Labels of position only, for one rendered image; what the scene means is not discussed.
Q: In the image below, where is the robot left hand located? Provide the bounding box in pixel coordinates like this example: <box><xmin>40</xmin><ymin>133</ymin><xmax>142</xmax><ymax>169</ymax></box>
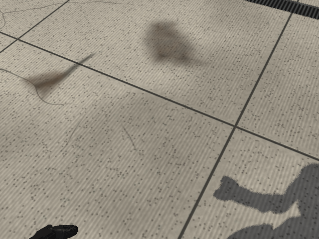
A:
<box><xmin>29</xmin><ymin>225</ymin><xmax>78</xmax><ymax>239</ymax></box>

